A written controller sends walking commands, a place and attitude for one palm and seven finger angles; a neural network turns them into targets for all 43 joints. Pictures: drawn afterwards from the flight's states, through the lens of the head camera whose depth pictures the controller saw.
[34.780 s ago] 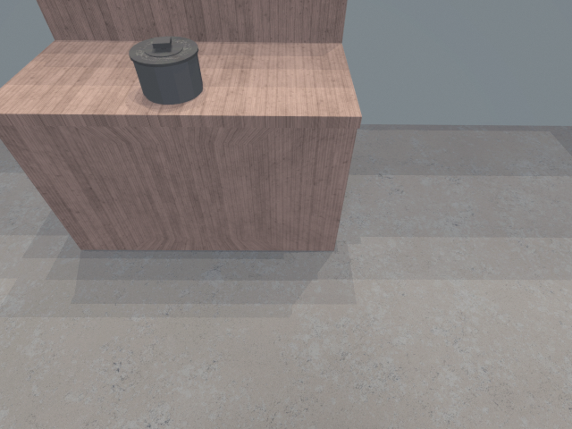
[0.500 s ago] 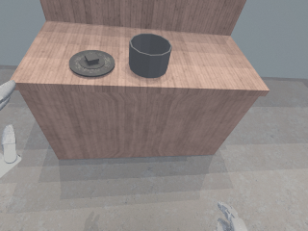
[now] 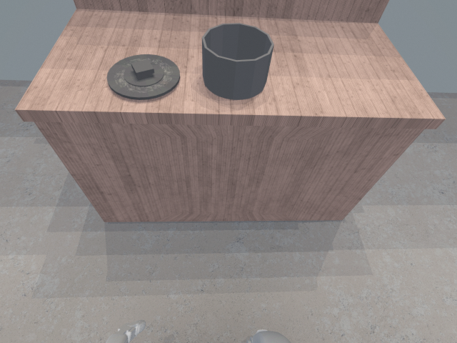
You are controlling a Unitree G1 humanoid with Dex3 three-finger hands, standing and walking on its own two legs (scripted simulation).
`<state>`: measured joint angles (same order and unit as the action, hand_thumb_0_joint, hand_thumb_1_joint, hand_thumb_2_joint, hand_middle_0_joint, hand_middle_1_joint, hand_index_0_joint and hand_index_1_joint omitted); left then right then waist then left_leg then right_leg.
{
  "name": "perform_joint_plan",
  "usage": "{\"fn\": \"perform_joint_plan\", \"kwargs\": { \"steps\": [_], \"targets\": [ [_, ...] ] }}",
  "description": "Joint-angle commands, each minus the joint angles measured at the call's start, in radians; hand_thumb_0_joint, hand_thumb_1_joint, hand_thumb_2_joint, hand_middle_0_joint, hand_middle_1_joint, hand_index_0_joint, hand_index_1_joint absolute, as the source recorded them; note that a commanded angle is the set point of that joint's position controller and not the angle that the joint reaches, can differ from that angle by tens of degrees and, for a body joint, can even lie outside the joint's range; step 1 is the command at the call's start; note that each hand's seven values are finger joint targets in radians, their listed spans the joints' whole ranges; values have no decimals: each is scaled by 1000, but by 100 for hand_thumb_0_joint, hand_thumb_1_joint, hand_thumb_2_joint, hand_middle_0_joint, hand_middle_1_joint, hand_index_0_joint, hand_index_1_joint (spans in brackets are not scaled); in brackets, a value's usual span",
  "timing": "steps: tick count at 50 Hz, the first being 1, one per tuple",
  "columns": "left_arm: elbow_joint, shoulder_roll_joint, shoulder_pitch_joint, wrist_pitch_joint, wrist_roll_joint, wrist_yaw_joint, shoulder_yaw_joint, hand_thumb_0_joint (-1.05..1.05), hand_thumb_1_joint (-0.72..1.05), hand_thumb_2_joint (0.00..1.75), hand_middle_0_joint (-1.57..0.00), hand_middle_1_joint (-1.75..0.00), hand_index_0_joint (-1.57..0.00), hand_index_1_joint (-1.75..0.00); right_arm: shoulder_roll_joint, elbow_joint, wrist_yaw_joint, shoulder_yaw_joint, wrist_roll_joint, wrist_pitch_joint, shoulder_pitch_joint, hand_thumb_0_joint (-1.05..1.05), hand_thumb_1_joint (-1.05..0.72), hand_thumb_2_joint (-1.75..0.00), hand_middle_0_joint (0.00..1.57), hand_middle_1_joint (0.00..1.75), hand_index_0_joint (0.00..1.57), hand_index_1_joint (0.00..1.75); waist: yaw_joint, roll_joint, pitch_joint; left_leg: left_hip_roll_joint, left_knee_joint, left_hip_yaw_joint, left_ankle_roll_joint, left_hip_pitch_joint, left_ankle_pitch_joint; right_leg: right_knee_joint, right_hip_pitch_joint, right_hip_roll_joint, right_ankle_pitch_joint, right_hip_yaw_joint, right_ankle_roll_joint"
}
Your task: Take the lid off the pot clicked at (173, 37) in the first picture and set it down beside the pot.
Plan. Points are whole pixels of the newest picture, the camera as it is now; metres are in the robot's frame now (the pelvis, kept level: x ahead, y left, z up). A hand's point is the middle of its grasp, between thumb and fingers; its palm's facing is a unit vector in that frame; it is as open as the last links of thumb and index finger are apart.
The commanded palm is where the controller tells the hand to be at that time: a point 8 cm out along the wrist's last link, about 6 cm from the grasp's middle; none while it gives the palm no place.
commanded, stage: stop stepping back and stand still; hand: left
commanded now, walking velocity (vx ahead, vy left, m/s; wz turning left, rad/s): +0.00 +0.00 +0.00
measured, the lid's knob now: (142, 68) +0.77 +0.24 +0.01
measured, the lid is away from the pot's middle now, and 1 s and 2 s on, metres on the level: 0.25 0.25 0.25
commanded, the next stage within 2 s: let the arm hang, fingers relaxed in 1.04 s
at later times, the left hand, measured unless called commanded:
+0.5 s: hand (138, 327) +0.17 +0.17 -0.14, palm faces +0.07 -0.97 -0.22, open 7.3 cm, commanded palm none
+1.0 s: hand (125, 271) +0.27 +0.21 -0.14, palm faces +0.02 -0.98 -0.19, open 7.4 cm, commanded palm none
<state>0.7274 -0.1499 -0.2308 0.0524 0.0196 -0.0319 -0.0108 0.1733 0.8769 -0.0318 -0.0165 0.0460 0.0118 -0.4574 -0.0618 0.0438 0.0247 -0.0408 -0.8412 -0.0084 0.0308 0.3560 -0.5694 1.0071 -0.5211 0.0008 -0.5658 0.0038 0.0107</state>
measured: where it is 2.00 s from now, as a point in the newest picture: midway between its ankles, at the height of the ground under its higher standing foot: outside the picture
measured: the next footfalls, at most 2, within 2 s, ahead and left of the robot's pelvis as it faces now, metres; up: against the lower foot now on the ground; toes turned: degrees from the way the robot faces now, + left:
right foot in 0.04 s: +0.03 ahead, -0.13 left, +0.00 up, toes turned +1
left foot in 0.30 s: +0.19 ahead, +0.10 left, +0.00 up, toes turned +3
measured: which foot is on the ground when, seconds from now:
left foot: down 0.00-0.04, up 0.06-0.28, down 0.30-1.00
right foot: up 0.00-0.02, down 0.04-0.32, up 0.34-0.46, down 0.48-0.78, up 0.80-1.00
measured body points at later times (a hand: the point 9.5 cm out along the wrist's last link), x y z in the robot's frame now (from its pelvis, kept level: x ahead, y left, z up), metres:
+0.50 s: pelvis +0.13 -0.02 +0.03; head +0.18 -0.01 +0.48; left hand +0.17 +0.22 -0.12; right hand +0.24 -0.23 -0.11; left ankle +0.10 +0.10 -0.70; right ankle +0.08 -0.13 -0.70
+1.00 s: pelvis +0.17 +0.02 +0.05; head +0.25 +0.06 +0.49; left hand +0.27 +0.26 -0.12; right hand +0.19 -0.22 -0.09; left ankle +0.15 +0.10 -0.70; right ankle +0.12 -0.15 -0.63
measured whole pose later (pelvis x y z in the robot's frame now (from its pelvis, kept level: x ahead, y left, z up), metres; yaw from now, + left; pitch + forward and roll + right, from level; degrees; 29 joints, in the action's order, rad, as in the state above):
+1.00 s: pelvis +0.17 +0.02 +0.05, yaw +1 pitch +3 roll -2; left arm 0.92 -0.23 -0.12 0.05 0.01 0.04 -0.06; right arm 0.12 0.96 -0.05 -0.04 0.02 0.02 -0.25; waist -0.03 0.05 0.11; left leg -0.01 -0.48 0.03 -0.05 0.25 -0.29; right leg 0.95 -0.42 -0.01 -0.52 0.06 0.05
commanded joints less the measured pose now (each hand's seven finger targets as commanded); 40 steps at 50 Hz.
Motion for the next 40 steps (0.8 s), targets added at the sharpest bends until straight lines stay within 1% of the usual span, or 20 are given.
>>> {"fn": "perform_joint_plan", "kwargs": {
  "steps": [1,2,4,6,10,13,15,16,17,21,24,27,29,31,34,36,37,38,39,40],
  "targets": [
    [37,-225,-268,-83,-6,31,-80,0,90,90,-20,-30,-20,-30,144,-100,-4,-68,-37,-56,76,0,-90,-90,20,30,20,30,158,204,-243,48,-209,50,-33,182,317,-463,556,171,500,308,-127],
    [36,-235,-256,-95,-7,42,-78,0,90,90,-20,-30,-20,-30,109,-120,2,-64,-40,-57,106,0,-90,-90,20,30,20,30,151,276,-189,81,-387,8,-18,319,-54,-566,588,315,735,582,-224],
    [31,-185,-107,-98,4,58,-63,0,90,90,-20,-30,-20,-30,81,-98,5,-62,-33,-46,120,0,-90,-90,20,30,20,30,81,28,-38,6,-408,-54,-15,326,3,-592,421,314,744,506,-252],
    [56,-152,-55,-91,9,76,-64,0,90,90,-20,-30,-20,-30,42,-71,6,-55,-28,-31,106,0,-90,-90,20,30,20,30,42,29,16,-14,-344,-45,-25,293,29,-580,359,283,850,394,-234],
    [147,-118,-87,-86,9,78,-61,0,90,90,-20,-30,-20,-30,33,-43,18,-51,-42,-23,126,0,-90,-90,20,30,20,30,45,185,-44,17,14,46,-40,163,78,-580,477,189,981,164,-176],
    [178,-120,-80,-88,-9,73,-56,0,90,90,-20,-30,-20,-30,25,6,23,-46,-41,-34,82,0,-90,-90,20,30,20,30,6,78,-76,58,335,82,-52,-76,416,-491,450,118,978,72,-88],
    [171,-72,-125,-87,-22,69,-40,0,90,90,-20,-30,-20,-30,142,15,8,-72,-31,-44,28,0,-90,-90,20,30,20,30,-9,-143,-210,-188,311,-216,-189,-427,898,-274,180,32,613,-18,-2],
    [170,-49,-110,-80,-25,73,-25,0,90,90,-20,-30,-20,-30,165,16,-1,-82,-33,-37,17,0,-90,-90,20,30,20,30,-15,-229,-179,-313,376,-328,-289,-396,1100,-162,134,4,103,-14,14],
    [170,-45,-88,-71,-20,75,-25,0,90,90,-20,-30,-20,-30,161,16,-8,-77,-25,-23,57,0,-90,-90,20,30,20,30,-8,-170,-103,-307,405,-284,-300,-336,1157,-149,122,1,-73,35,3],
    [200,-86,-92,-49,-12,75,-33,0,90,90,-20,-30,-20,-30,105,23,-18,-58,-36,-11,213,0,-90,-90,20,30,20,30,56,-224,1,-191,344,-130,-189,-238,1217,-390,190,21,118,10,7],
    [213,-168,-143,-64,1,83,-55,0,90,90,-20,-30,-20,-30,103,-2,-13,-80,-52,-1,238,0,-90,-90,20,30,20,30,60,7,-132,-57,193,-3,-56,-179,818,-505,366,121,901,137,-32],
    [174,-205,-28,-62,0,84,-55,0,90,90,-20,-30,-20,-30,56,12,2,-84,-52,22,245,0,-90,-90,20,30,20,30,36,103,-41,32,113,21,-24,-71,304,-578,331,248,938,241,-116],
    [191,-195,-63,-63,8,98,-63,0,90,90,-20,-30,-20,-30,48,5,4,-81,-46,27,280,0,-90,-90,20,30,20,30,72,154,-21,54,-7,17,-22,111,70,-545,489,265,1271,250,-122],
    [198,-193,-87,-57,12,107,-74,0,90,90,-20,-30,-20,-30,49,-8,2,-81,-47,22,313,0,-90,-90,20,30,20,30,99,181,-46,42,-52,-13,-26,187,12,-525,594,291,1372,238,-162],
    [181,-196,-48,-56,11,103,-84,0,90,90,-20,-30,-20,-30,49,-7,9,-79,-48,16,306,0,-90,-90,20,30,20,30,78,126,-50,36,114,12,-20,157,66,-494,608,267,1338,194,-166],
    [169,-213,4,-59,-5,98,-84,0,90,90,-20,-30,-20,-30,51,33,13,-83,-48,11,207,0,-90,-90,20,30,20,30,25,106,-102,44,361,42,-25,-34,359,-397,543,207,1253,115,-102],
    [153,-185,-2,-58,-16,93,-82,0,90,90,-20,-30,-20,-30,91,40,11,-89,-42,5,166,0,-90,-90,20,30,20,30,13,-1,-130,-41,405,-36,-66,-205,711,-319,394,144,1012,61,-45],
    [137,-141,-24,-53,-22,90,-72,0,90,90,-20,-30,-20,-30,152,35,4,-100,-31,1,127,0,-90,-90,20,30,20,30,9,-209,-175,-237,360,-263,-188,-363,1130,-183,186,45,456,-27,17],
    [133,-105,-16,-47,-27,91,-57,0,90,90,-20,-30,-20,-30,163,32,-6,-97,-33,6,100,0,-90,-90,20,30,20,30,-6,-286,-184,-340,389,-335,-297,-349,1488,-45,141,-16,-127,35,25],
    [133,-119,14,-37,-17,94,-61,0,90,90,-20,-30,-20,-30,154,40,-14,-86,-26,7,92,0,-90,-90,20,30,20,30,-13,-203,-144,-317,376,-258,-299,-316,1478,38,150,-17,-125,102,4]
  ]
}}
